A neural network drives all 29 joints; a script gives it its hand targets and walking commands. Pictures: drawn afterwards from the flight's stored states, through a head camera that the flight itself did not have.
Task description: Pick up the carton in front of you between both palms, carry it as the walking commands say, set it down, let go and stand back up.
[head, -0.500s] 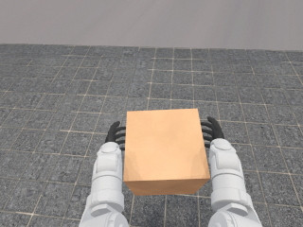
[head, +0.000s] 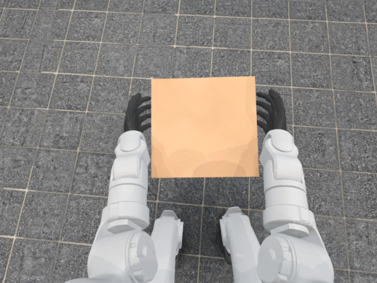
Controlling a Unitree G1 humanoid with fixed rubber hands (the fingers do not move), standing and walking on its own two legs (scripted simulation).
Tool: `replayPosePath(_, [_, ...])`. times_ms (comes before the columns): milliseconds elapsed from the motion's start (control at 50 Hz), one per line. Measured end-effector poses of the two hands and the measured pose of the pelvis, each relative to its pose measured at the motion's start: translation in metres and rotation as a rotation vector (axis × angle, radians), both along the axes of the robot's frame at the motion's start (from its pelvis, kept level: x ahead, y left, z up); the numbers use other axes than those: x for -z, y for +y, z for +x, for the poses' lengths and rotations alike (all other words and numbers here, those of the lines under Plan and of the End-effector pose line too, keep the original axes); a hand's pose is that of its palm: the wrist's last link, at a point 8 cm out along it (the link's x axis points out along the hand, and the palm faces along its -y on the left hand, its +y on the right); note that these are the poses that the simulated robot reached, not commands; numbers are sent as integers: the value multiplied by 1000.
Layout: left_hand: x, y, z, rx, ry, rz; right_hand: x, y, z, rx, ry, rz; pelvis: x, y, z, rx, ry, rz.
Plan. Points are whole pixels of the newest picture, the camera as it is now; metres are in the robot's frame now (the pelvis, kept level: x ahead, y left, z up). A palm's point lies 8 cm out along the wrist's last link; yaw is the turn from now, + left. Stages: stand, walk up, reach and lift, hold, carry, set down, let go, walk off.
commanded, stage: set down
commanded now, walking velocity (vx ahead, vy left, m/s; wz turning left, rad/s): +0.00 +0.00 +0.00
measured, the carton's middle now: (202, 134) +0.43 -0.01 -0.16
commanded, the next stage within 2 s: none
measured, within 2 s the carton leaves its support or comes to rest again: rests again in 1.54 s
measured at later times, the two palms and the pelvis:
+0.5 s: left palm (149, 137) +0.45 +0.14 -0.23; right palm (253, 140) +0.43 -0.15 -0.22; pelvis -0.02 +0.00 -0.13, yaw +0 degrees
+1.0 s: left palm (157, 141) +0.48 +0.14 -0.39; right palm (241, 147) +0.45 -0.15 -0.38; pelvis -0.04 +0.01 -0.24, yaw -1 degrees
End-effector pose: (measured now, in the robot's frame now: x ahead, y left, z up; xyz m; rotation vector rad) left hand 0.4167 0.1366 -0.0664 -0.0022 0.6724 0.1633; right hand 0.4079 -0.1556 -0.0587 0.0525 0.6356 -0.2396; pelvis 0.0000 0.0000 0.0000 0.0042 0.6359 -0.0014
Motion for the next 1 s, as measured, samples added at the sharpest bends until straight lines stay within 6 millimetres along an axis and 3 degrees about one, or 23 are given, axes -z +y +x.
replayPosePath(440, [143, 0, 30, 54, 32, 35, 145, 1, 19, 32, 31, -17, 120, -4, -21, -3, 157, -4])
replayPosePath(1000, [326, 3, 64, 128, 80, 61, 324, 4, 37, 44, 82, -31, 242, 6, -37, -17, 156, -33])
